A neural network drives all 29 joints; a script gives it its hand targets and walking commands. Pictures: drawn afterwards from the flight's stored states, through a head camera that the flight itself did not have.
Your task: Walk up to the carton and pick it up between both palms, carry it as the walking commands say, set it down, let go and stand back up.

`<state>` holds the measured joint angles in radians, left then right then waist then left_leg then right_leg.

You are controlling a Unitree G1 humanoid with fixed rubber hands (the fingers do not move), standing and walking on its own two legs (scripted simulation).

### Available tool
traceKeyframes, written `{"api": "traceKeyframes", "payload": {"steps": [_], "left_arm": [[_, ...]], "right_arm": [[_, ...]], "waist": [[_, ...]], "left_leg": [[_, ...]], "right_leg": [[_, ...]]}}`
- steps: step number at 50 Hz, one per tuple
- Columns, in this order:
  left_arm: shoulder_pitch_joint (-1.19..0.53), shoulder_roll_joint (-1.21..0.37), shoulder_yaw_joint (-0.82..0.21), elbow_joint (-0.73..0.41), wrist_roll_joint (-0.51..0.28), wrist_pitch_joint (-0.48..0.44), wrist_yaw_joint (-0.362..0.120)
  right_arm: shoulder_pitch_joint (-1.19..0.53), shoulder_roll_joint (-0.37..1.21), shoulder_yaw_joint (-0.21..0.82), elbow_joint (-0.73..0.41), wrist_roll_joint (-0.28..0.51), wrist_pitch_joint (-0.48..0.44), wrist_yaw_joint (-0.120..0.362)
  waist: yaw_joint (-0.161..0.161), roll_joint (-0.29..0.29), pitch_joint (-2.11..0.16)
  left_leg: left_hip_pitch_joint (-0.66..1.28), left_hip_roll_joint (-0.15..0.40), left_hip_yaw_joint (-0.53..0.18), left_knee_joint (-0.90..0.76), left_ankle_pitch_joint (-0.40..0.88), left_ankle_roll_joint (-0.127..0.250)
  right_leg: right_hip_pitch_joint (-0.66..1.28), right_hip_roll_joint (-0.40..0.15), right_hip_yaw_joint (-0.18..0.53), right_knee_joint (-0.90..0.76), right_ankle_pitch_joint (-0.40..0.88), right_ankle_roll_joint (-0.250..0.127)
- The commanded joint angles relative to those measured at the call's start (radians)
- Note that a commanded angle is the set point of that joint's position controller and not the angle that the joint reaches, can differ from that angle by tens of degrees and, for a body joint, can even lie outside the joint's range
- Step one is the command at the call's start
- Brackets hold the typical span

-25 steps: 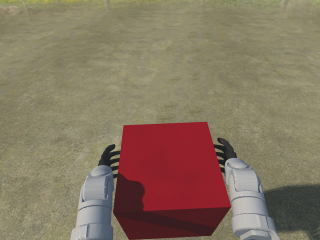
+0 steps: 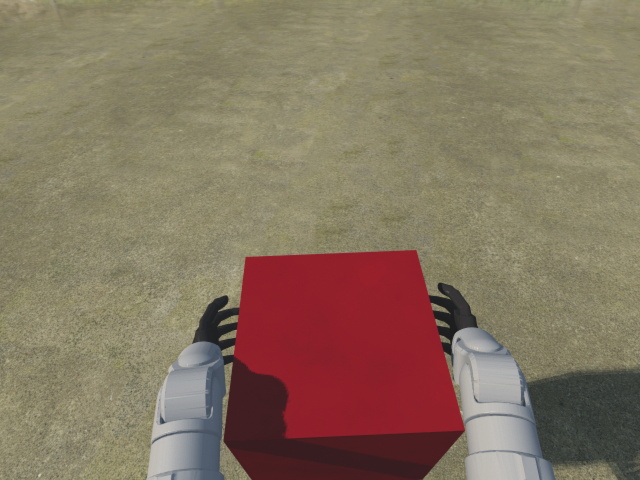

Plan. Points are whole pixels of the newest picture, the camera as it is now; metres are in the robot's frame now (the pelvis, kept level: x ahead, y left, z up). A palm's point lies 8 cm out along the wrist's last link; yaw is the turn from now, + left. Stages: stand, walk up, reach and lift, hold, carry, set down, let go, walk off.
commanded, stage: reach and lift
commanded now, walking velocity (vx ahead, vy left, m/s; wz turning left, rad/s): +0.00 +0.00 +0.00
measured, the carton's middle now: (335, 370) +0.28 -0.01 -0.03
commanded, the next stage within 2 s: hold in 0.24 s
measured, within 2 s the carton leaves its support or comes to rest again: neither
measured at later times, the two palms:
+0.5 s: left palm (206, 359) +0.27 +0.16 +0.03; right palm (463, 346) +0.27 -0.17 +0.04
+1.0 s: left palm (202, 367) +0.24 +0.15 +0.06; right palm (478, 353) +0.24 -0.18 +0.06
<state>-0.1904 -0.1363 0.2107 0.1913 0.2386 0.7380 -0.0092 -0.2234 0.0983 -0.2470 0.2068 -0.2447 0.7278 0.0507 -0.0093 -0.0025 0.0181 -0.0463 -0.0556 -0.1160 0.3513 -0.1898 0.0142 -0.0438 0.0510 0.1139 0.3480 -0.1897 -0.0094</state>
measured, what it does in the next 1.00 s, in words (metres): stands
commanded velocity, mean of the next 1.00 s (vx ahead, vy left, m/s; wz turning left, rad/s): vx -0.07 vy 0.00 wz -0.18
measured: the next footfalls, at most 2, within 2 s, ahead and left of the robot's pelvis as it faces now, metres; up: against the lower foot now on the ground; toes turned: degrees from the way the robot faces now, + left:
right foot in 1.50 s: -0.21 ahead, -0.09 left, +0.00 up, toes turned -20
left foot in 1.90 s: -0.30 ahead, +0.18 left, +0.00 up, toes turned -21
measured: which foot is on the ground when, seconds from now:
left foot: down 0.00-1.00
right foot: down 0.00-1.00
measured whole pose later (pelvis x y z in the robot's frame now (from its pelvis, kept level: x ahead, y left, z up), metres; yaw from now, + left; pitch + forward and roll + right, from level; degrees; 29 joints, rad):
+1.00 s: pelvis -0.04 +0.00 -0.03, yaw -2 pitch +1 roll +0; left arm -0.21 -0.09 0.14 -0.03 0.13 0.99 0.05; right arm -0.25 0.05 -0.17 -0.01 -0.15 0.98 0.00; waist 0.02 0.00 -0.15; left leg -0.41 -0.03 -0.04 0.67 -0.29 0.01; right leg -0.42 0.06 0.08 0.67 -0.27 -0.01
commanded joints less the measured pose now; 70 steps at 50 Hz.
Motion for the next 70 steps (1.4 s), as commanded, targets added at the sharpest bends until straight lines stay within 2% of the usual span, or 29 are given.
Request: {"api": "traceKeyframes", "payload": {"steps": [1,5,16,30,36,37,39,42,43,45,47,48,49,50,51,52,53,54,55,58,59,60,61,62,63,64,66,67,70], "left_arm": [[-0.569,-0.819,-0.589,-0.106,-0.257,-0.044,-0.241],[-0.544,-0.811,-0.591,-0.096,-0.252,-0.040,-0.241],[-0.535,-0.812,-0.603,-0.117,-0.258,-0.041,-0.240],[-0.546,-0.813,-0.591,-0.097,-0.254,-0.035,-0.243],[-0.545,-0.824,-0.597,-0.106,-0.258,-0.032,-0.243],[-0.583,-0.820,-0.638,-0.156,-0.294,-0.029,-0.248],[-0.596,-0.830,-0.660,-0.169,-0.316,-0.013,-0.242],[-0.581,-0.825,-0.696,-0.230,-0.346,0.048,-0.231],[-0.609,-0.827,-0.715,-0.279,-0.372,0.078,-0.229],[-0.587,-0.829,-0.736,-0.307,-0.416,0.152,-0.223],[-0.575,-0.822,-0.740,-0.332,-0.445,0.221,-0.218],[-0.578,-0.830,-0.754,-0.370,-0.470,0.250,-0.215],[-0.581,-0.829,-0.760,-0.408,-0.490,0.279,-0.212],[-0.574,-0.819,-0.762,-0.440,-0.506,0.306,-0.209],[-0.561,-0.809,-0.758,-0.460,-0.514,0.335,-0.204],[-0.551,-0.812,-0.750,-0.485,-0.517,0.358,-0.198],[-0.536,-0.802,-0.738,-0.502,-0.514,0.381,-0.190],[-0.540,-0.803,-0.747,-0.543,-0.514,0.399,-0.181],[-0.556,-0.805,-0.760,-0.581,-0.521,0.417,-0.174],[-0.532,-0.782,-0.763,-0.640,-0.521,0.459,-0.164],[-0.509,-0.783,-0.766,-0.636,-0.523,0.471,-0.165],[-0.481,-0.791,-0.769,-0.636,-0.526,0.478,-0.167],[-0.456,-0.785,-0.765,-0.622,-0.519,0.486,-0.170],[-0.474,-0.789,-0.781,-0.623,-0.535,0.486,-0.176],[-0.479,-0.791,-0.792,-0.620,-0.545,0.487,-0.186],[-0.495,-0.816,-0.800,-0.618,-0.559,0.489,-0.197],[-0.510,-0.826,-0.798,-0.622,-0.570,0.489,-0.205],[-0.498,-0.823,-0.798,-0.609,-0.570,0.491,-0.204],[-0.487,-0.786,-0.810,-0.610,-0.573,0.498,-0.193]], "right_arm": [[-0.501,0.905,0.613,-0.078,0.264,-0.030,0.209],[-0.483,0.887,0.604,-0.089,0.257,-0.029,0.205],[-0.468,0.891,0.618,-0.100,0.264,-0.025,0.203],[-0.485,0.885,0.618,-0.102,0.260,-0.021,0.207],[-0.480,0.888,0.616,-0.104,0.259,-0.020,0.208],[-0.524,0.862,0.656,-0.146,0.270,-0.016,0.209],[-0.540,0.873,0.674,-0.145,0.298,-0.001,0.210],[-0.516,0.874,0.712,-0.179,0.335,0.057,0.197],[-0.492,0.878,0.711,-0.182,0.347,0.088,0.192],[-0.512,0.881,0.725,-0.253,0.390,0.160,0.182],[-0.515,0.859,0.729,-0.297,0.415,0.230,0.172],[-0.506,0.863,0.736,-0.329,0.432,0.259,0.165],[-0.479,0.865,0.741,-0.346,0.444,0.289,0.160],[-0.490,0.873,0.758,-0.389,0.465,0.315,0.154],[-0.487,0.871,0.768,-0.416,0.484,0.342,0.149],[-0.505,0.869,0.778,-0.455,0.507,0.367,0.148],[-0.526,0.873,0.795,-0.484,0.534,0.388,0.148],[-0.522,0.878,0.801,-0.506,0.549,0.403,0.151],[-0.515,0.888,0.806,-0.517,0.555,0.418,0.152],[-0.472,0.887,0.804,-0.556,0.574,0.447,0.149],[-0.444,0.877,0.793,-0.558,0.567,0.453,0.146],[-0.395,0.857,0.780,-0.563,0.556,0.455,0.142],[-0.378,0.849,0.788,-0.579,0.552,0.457,0.137],[-0.376,0.844,0.799,-0.597,0.537,0.459,0.133],[-0.396,0.844,0.798,-0.619,0.524,0.464,0.129],[-0.453,0.844,0.807,-0.669,0.521,0.464,0.125],[-0.463,0.835,0.797,-0.666,0.508,0.472,0.123],[-0.441,0.834,0.793,-0.660,0.506,0.474,0.122],[-0.360,0.813,0.778,-0.626,0.480,0.483,0.120]], "waist": [[0.006,-0.013,-0.287],[-0.002,-0.006,-0.261],[0.010,-0.002,-0.272],[0.011,-0.008,-0.257],[0.009,-0.007,-0.268],[0.022,-0.021,-0.417],[0.014,0.006,-0.488],[0.013,0.007,-0.482],[0.011,0.026,-0.487],[0.008,-0.006,-0.492],[0.010,0.021,-0.471],[0.013,0.033,-0.476],[0.012,-0.001,-0.468],[0.014,-0.068,-0.469],[0.017,-0.128,-0.456],[0.019,-0.216,-0.433],[0.021,-0.283,-0.420],[0.023,-0.225,-0.388],[0.022,-0.183,-0.390],[0.009,-0.139,-0.418],[0.007,-0.060,-0.422],[0.011,0.131,-0.432],[0.005,0.322,-0.429],[-0.001,0.191,-0.407],[0.004,0.053,-0.386],[0.012,0.012,-0.359],[0.027,0.080,-0.347],[0.022,0.120,-0.350],[0.007,0.190,-0.382]], "left_leg": [[0.048,-0.029,0.026,-0.037,0.213,-0.020],[0.050,-0.027,0.025,-0.037,0.202,-0.019],[0.041,-0.028,0.027,-0.035,0.204,-0.018],[0.017,-0.026,0.030,-0.039,0.127,-0.012],[0.034,-0.023,0.028,-0.035,0.153,-0.016],[-0.089,0.155,-0.020,0.118,0.278,0.017],[-0.097,0.181,-0.024,0.181,0.428,0.023],[-0.131,0.208,-0.028,0.262,0.581,0.031],[-0.157,0.213,-0.040,0.270,0.602,0.042],[-0.171,0.221,-0.025,0.289,0.591,0.056],[-0.223,0.230,-0.022,0.267,0.499,0.062],[-0.228,0.222,-0.008,0.282,0.467,0.057],[-0.255,0.211,0.012,0.310,0.411,0.048],[-0.289,0.182,0.043,0.351,0.330,0.033],[-0.340,0.129,0.096,0.413,0.181,0.012],[-0.390,0.054,0.168,0.487,-0.124,-0.015],[-0.403,0.034,0.171,0.555,-0.331,-0.028],[-0.415,0.047,0.135,0.568,-0.335,-0.027],[-0.401,0.052,0.143,0.521,-0.291,-0.024],[-0.161,0.028,0.206,0.215,-0.124,-0.007],[-0.051,0.077,0.153,0.081,-0.129,0.008],[0.011,0.292,-0.054,-0.009,-0.090,0.059],[-0.082,0.580,-0.252,-0.059,0.101,0.204],[-0.186,0.572,-0.180,-0.023,0.216,0.247],[-0.282,0.489,-0.084,-0.032,0.231,0.213],[-0.357,0.434,0.006,-0.033,0.150,0.170],[-0.322,0.342,0.130,-0.001,0.026,0.121],[-0.278,0.323,0.142,0.004,0.005,0.110],[-0.177,0.385,0.104,0.002,-0.016,0.124]], "right_leg": [[0.064,0.031,-0.029,-0.028,0.231,0.022],[0.044,0.033,-0.028,-0.034,0.208,0.019],[0.045,0.031,-0.024,-0.032,0.206,0.017],[0.026,0.030,-0.025,-0.037,0.125,0.012],[0.024,0.032,-0.027,-0.037,0.143,0.010],[-0.029,-0.152,0.000,0.117,0.177,-0.013],[-0.092,-0.160,0.020,0.219,0.294,-0.026],[-0.198,-0.160,0.022,0.307,0.403,-0.008],[-0.217,-0.149,0.019,0.317,0.385,-0.008],[-0.250,-0.146,0.026,0.326,0.386,-0.006],[-0.266,-0.124,0.028,0.285,0.265,-0.007],[-0.260,-0.129,0.037,0.292,0.271,-0.016],[-0.267,-0.152,0.070,0.291,0.322,-0.027],[-0.262,-0.190,0.123,0.263,0.375,-0.045],[-0.261,-0.242,0.201,0.197,0.409,-0.076],[-0.266,-0.313,0.315,0.101,0.427,-0.118],[-0.300,-0.357,0.402,0.035,0.364,-0.153],[-0.324,-0.350,0.411,0.014,0.290,-0.164],[-0.326,-0.315,0.336,0.026,0.237,-0.145],[-0.430,-0.197,0.155,0.094,0.100,-0.047],[-0.501,-0.149,0.103,0.148,-0.021,-0.004],[-0.588,-0.078,0.003,0.344,-0.167,0.037],[-0.667,0.025,-0.139,0.690,-0.375,0.068],[-0.599,-0.052,-0.077,0.879,-0.359,0.055],[-0.539,-0.060,-0.082,0.932,-0.285,0.054],[-0.498,-0.074,-0.098,0.978,-0.215,0.053],[-0.502,-0.079,-0.139,0.861,-0.181,0.060],[-0.511,-0.064,-0.163,0.782,-0.199,0.063],[-0.459,-0.047,-0.204,0.571,-0.323,0.057]]}}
